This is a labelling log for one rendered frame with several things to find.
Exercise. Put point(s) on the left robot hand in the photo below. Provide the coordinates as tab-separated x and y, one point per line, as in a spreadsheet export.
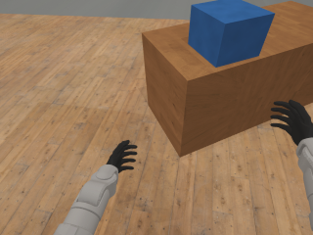
117	157

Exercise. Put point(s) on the right robot hand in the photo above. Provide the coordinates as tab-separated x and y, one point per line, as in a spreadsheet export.
298	123

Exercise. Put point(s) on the robot left forearm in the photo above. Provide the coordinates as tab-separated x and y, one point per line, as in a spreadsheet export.
89	206

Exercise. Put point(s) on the carton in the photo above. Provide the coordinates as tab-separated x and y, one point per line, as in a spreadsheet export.
228	31

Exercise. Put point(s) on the robot right forearm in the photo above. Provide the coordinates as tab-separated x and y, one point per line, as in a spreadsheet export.
304	152

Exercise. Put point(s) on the pedestal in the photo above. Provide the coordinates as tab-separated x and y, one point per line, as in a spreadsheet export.
197	104

